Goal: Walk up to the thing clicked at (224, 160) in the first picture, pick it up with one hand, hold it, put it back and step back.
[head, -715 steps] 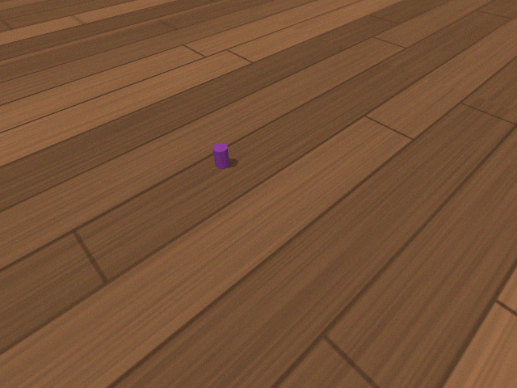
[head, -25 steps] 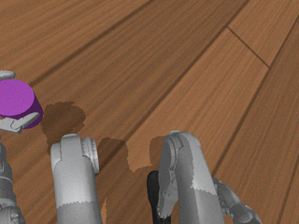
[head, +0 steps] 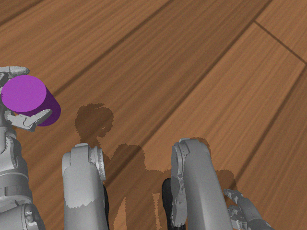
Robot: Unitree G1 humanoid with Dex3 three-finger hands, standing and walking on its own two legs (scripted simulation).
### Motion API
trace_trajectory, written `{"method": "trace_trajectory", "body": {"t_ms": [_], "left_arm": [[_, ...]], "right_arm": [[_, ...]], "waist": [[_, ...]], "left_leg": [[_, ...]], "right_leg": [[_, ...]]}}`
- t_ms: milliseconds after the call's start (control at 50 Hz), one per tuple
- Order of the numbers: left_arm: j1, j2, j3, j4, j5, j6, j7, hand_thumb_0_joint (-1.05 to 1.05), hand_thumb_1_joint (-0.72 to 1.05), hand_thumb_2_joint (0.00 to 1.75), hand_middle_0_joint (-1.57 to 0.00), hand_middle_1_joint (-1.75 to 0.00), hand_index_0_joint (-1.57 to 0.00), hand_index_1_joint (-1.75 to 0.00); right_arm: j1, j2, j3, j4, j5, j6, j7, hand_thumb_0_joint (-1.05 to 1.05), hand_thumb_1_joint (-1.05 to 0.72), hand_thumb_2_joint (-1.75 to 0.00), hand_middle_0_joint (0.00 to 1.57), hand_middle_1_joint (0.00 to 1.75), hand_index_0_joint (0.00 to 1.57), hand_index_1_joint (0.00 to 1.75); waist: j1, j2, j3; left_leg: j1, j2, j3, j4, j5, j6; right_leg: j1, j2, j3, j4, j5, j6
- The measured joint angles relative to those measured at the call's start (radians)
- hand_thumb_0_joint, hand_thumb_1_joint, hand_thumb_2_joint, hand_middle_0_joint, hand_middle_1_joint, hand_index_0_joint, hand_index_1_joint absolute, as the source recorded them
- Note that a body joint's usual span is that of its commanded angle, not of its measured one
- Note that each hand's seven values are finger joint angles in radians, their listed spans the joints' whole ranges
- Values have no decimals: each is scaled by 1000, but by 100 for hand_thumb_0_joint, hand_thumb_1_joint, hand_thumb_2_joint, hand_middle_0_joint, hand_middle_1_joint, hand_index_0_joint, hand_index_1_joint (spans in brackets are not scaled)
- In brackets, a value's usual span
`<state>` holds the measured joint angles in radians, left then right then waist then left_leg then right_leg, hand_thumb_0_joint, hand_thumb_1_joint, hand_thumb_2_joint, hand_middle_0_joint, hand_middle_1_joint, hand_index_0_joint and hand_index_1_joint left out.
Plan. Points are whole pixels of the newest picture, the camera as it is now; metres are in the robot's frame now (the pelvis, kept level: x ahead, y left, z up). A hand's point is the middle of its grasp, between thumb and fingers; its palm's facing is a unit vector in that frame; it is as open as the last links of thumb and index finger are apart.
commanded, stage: settle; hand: left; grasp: from the side
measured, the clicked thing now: (35, 103) +0.42 +0.29 -0.08
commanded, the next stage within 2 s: lift in 0.46 s
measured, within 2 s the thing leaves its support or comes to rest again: neither
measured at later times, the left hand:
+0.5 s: hand (20, 99) +0.41 +0.29 -0.01, palm faces +0.28 -0.96 -0.06, open 11.5 cm
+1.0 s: hand (8, 98) +0.39 +0.28 +0.04, palm faces +0.24 -0.97 -0.07, open 11.5 cm
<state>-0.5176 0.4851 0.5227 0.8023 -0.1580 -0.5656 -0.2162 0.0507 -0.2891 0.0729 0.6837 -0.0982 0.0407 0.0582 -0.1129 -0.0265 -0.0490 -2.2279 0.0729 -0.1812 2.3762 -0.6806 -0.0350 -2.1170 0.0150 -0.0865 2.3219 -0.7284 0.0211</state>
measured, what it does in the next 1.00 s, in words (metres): rises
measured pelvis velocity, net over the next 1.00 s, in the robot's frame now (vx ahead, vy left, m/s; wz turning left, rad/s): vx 0.00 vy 0.00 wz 0.06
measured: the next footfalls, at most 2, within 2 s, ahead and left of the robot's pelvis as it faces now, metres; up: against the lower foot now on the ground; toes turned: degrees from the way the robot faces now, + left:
none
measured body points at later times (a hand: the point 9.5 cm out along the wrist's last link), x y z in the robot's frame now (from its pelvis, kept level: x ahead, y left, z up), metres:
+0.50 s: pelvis +0.00 +0.00 +0.02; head +0.19 +0.06 +0.42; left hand +0.39 +0.34 -0.01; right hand +0.15 -0.26 -0.10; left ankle +0.08 +0.14 -0.31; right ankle +0.09 -0.12 -0.31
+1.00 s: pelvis +0.00 +0.00 +0.06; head +0.18 +0.05 +0.47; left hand +0.37 +0.34 +0.05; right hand +0.15 -0.26 -0.07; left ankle +0.08 +0.14 -0.31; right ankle +0.09 -0.12 -0.31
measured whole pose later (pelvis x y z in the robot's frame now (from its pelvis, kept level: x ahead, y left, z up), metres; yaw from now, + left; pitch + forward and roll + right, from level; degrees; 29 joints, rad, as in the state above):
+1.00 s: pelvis +0.00 +0.00 +0.06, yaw +3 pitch +31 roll -5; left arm -0.44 0.40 0.46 0.68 -0.16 -0.47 -0.23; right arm 0.11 -0.26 0.01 0.69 -0.04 -0.01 0.02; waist -0.08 0.00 -0.14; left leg -2.08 0.07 -0.11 2.17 -0.65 -0.03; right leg -1.99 -0.01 -0.05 2.15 -0.71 0.02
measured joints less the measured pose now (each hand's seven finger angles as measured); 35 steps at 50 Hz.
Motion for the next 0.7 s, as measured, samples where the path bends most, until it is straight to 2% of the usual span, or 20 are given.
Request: {"method": "trace_trajectory", "body": {"t_ms": [220,460,700], "left_arm": [[21,-40,2,-11,14,15,-6,-3,-57,110,-60,-97,-64,-99],[2,-39,-14,15,22,14,1,-3,-58,111,-60,-98,-64,-99],[-13,-49,-11,36,32,14,2,-3,-60,114,-61,-98,-64,-100]], "right_arm": [[9,4,-24,-2,12,-21,-13,0,-91,-91,20,30,20,30],[16,14,-30,11,11,-38,-18,0,-91,-91,20,30,20,30],[30,17,-33,5,16,-42,-17,0,-93,-91,20,30,20,30]], "waist": [[4,0,-24],[8,4,-42],[4,12,-54]], "left_leg": [[23,-1,20,-44,14,-3],[48,-4,38,-81,23,2],[63,-4,49,-103,28,7]], "right_leg": [[11,-7,13,-27,8,-7],[35,-13,25,-57,12,-5],[48,-15,33,-76,15,-2]]}}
